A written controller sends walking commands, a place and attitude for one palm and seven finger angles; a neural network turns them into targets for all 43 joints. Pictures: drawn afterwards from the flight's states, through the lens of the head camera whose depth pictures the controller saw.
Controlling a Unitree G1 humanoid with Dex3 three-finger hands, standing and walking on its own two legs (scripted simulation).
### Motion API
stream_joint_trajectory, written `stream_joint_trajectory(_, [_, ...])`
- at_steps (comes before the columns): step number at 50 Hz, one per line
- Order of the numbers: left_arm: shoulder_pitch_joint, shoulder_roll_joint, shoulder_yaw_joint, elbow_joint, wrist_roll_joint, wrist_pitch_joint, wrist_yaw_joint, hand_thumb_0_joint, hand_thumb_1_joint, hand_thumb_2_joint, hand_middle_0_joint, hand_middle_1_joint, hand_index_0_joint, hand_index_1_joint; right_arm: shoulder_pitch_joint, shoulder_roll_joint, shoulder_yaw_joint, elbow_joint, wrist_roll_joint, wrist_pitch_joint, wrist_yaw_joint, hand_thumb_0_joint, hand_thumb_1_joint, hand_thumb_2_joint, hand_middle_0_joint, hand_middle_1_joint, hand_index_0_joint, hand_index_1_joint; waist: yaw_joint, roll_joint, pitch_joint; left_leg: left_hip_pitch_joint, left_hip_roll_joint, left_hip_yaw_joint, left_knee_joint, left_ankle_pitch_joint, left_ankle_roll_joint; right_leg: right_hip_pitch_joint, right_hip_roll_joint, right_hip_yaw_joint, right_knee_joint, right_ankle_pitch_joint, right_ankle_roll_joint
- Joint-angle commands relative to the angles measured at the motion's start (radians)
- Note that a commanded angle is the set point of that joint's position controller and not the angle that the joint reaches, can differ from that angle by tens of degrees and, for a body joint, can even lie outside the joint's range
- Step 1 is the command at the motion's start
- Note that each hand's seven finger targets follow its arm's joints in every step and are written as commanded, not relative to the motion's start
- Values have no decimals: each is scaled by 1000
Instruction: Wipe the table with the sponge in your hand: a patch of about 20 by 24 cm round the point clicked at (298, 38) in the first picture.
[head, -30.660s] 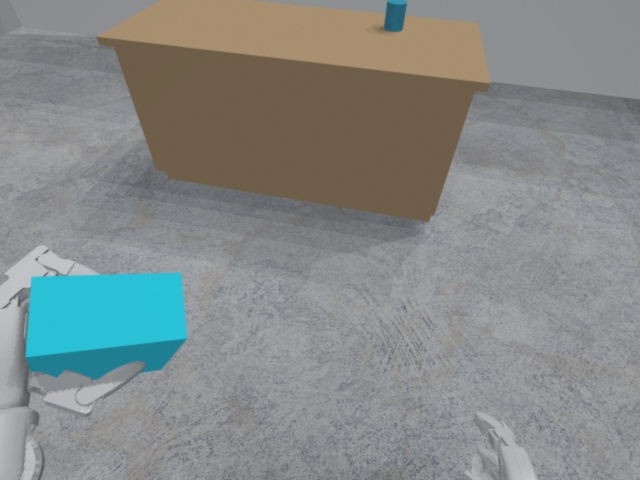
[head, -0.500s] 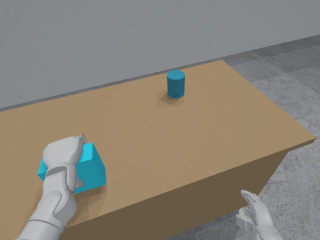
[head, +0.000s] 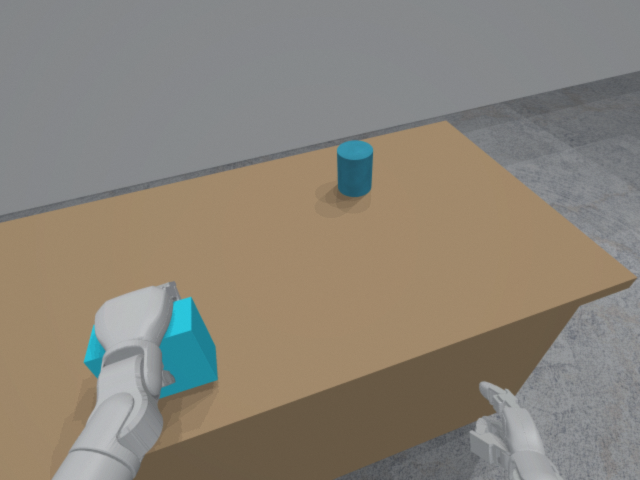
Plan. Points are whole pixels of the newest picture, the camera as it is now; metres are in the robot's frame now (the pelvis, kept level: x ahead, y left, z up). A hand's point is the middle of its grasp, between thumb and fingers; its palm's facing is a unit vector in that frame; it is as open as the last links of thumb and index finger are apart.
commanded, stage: lower the sponge onto the table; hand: left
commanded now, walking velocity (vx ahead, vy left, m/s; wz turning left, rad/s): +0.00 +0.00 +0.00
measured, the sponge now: (162, 361) +0.26 +0.27 -0.01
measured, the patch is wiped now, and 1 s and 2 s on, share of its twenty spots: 0.00 0.20 0.30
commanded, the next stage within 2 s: wipe forward along the first lane in 0.48 s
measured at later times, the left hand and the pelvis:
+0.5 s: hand (158, 343) +0.27 +0.27 +0.02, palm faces -0.06 -0.08 -1.00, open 10.3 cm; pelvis -0.01 +0.00 +0.00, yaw +0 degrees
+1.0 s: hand (161, 319) +0.30 +0.29 +0.02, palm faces -0.11 -0.03 -0.99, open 10.3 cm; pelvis -0.01 -0.01 -0.01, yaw +0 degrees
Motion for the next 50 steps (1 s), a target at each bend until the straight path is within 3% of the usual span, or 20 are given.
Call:
stream_joint_trajectory(1, [-300,198,111,-183,53,-24,48,0,100,1300,-1200,-1600,-1200,-1600,-187,-111,-35,-167,-7,-51,-10,0,-900,-900,200,300,200,300,-6,-47,-212,69,-6,-81,-32,203,12,53,-24,105,-57,198,-25])
stream_joint_trajectory(12, [-285,172,106,-148,45,-40,81,0,100,1300,-1200,-1600,-1200,-1600,-177,-118,-45,-163,-6,-48,-3,0,-900,-900,200,300,200,300,-4,-50,-213,58,0,-91,-27,188,5,22,-16,107,-44,173,-31])
stream_joint_trajectory(13, [-277,123,65,-145,41,-36,80,0,100,1300,-1200,-1600,-1200,-1600,-172,-110,-45,-172,-3,-47,-3,0,-900,-900,200,300,200,300,-11,-36,-213,55,0,-81,-22,184,10,21,-18,90,-41,167,-27])
stream_joint_trajectory(17, [-288,162,99,-117,39,-31,87,0,100,1300,-1200,-1600,-1200,-1600,-171,-119,-47,-164,-2,-42,-4,0,-900,-900,200,300,200,300,-7,-64,-207,41,0,-89,-24,154,8,12,-16,104,-44,139,-27])
stream_joint_trajectory(20, [-284,101,44,-87,41,-28,85,0,100,1300,-1200,-1600,-1200,-1600,-172,-110,-43,-169,0,-41,-4,0,-900,-900,200,300,200,300,-17,-83,-192,31,1,-84,-21,139,11,-6,-19,91,-43,124,-22])
stream_joint_trajectory(22, [-306,154,87,-65,43,-21,88,0,100,1300,-1200,-1600,-1200,-1600,-169,-122,-44,-157,0,-33,-5,0,-900,-900,200,300,200,300,-15,-80,-177,19,-2,-90,-22,117,7,-16,-14,107,-47,102,-27])
stream_joint_trajectory(23, [-322,80,20,-80,39,-24,83,0,100,1300,-1200,-1600,-1200,-1600,-162,-111,-44,-172,4,-35,-5,0,-900,-900,200,300,200,300,-28,-62,-189,21,-2,-79,-16,117,13,-18,-18,87,-39,102,-22])
stream_joint_trajectory(27, [-324,114,52,-37,46,-26,87,0,100,1300,-1200,-1600,-1200,-1600,-154,-119,-47,-162,4,-32,-2,0,-900,-900,200,300,200,300,-21,-74,-180,11,0,-94,-13,99,8,-42,-12,93,-32,76,-28])
stream_joint_trajectory(30, [-333,71,13,-8,46,-33,87,0,100,1300,-1200,-1600,-1200,-1600,-149,-114,-46,-164,6,-30,-2,0,-900,-900,200,300,200,300,-32,-109,-190,0,-3,-82,2,96,13,-44,-17,87,-30,90,-20])
stream_joint_trajectory(32, [-393,143,72,29,41,-34,93,0,100,1300,-1200,-1600,-1200,-1600,-137,-123,-47,-147,6,-24,-11,0,-900,-900,200,300,200,300,-39,-115,-166,-22,-4,-82,-1,55,13,-58,-15,103,-38,52,-21])
stream_joint_trajectory(36, [-430,149,66,125,50,-39,87,0,100,1300,-1200,-1600,-1200,-1600,-120,-122,-43,-141,10,-17,-23,0,-900,-900,200,300,200,300,-46,-126,-165,-60,-15,-64,12,34,17,-54,-25,108,-42,50,-11])
stream_joint_trajectory(37, [-457,214,120,143,51,-41,88,0,100,1300,-1200,-1600,-1200,-1600,-109,-133,-44,-128,10,-12,-25,0,-900,-900,200,300,200,300,-46,-113,-160,-70,-17,-67,9,19,14,-58,-21,119,-44,36,-16])
stream_joint_trajectory(38, [-469,175,83,162,50,-46,83,0,100,1300,-1200,-1600,-1200,-1600,-99,-126,-44,-137,11,-11,-28,0,-900,-900,200,300,200,300,-55,-116,-172,-78,-18,-56,18,26,19,-48,-25,106,-38,50,-10])
stream_joint_trajectory(41, [-489,189,85,247,62,-54,69,0,100,1300,-1200,-1600,-1200,-1600,-82,-131,-42,-129,14,-3,-28,0,-900,-900,200,300,200,300,-59,-113,-164,-109,-20,-54,26,21,16,-65,-29,114,-35,54,-9])
stream_joint_trajectory(42, [-475,242,135,266,61,-58,71,0,100,1300,-1200,-1600,-1200,-1600,-72,-141,-47,-123,13,-1,-28,0,-900,-900,200,300,200,300,-50,-103,-177,-114,-22,-57,31,20,15,-58,-24,127,-33,54,-14])
stream_joint_trajectory(43, [-504,193,87,269,61,-69,64,0,100,1300,-1200,-1600,-1200,-1600,-64,-134,-44,-135,14,0,-28,0,-900,-900,200,300,200,300,-64,-101,-188,-122,-21,-50,40,26,19,-57,-29,111,-25,72,-8])
stream_joint_trajectory(46, [-461,198,103,315,58,-92,61,0,100,1300,-1200,-1600,-1200,-1600,-41,-137,-50,-142,14,2,-22,0,-900,-900,200,300,200,300,-58,-131,-211,-148,-19,-46,56,44,20,-45,-33,118,-13,125,-5])
stream_joint_trajectory(47, [-445,271,175,325,56,-101,69,0,100,1300,-1200,-1600,-1200,-1600,-28,-150,-56,-133,14,3,-21,0,-900,-900,200,300,200,300,-47,-121,-224,-156,-19,-51,59,47,19,-34,-29,133,-8,135,-10])
stream_joint_trajectory(48, [-442,232,141,325,49,-110,69,0,100,1300,-1200,-1600,-1200,-1600,-20,-143,-54,-147,13,4,-22,0,-900,-900,200,300,200,300,-56,-124,-226,-173,-20,-43,66,51,23,-24,-34,119,-2,158,-3])
stream_joint_trajectory(50, [-481,265,160,364,51,-126,74,0,100,1300,-1200,-1600,-1200,-1600,-6,-150,-55,-136,15,2,-23,0,-900,-900,200,300,200,300,-74,-172,-196,-210,-17,-38,75,17,25,-48,-38,138,-9,132,6])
